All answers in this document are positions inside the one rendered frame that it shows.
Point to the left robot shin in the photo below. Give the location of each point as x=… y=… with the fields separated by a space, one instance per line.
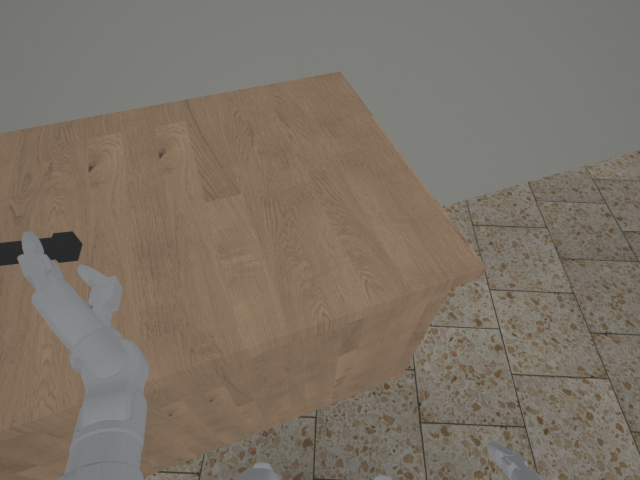
x=262 y=465

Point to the tap lever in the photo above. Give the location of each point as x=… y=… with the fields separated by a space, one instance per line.
x=64 y=247

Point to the right robot hand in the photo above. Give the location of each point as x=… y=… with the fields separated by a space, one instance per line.
x=514 y=465

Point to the left robot hand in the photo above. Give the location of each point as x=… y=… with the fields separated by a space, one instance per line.
x=69 y=317

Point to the counter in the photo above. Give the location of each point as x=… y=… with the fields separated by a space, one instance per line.
x=277 y=254

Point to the left robot forearm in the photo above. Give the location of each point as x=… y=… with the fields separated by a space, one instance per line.
x=110 y=429

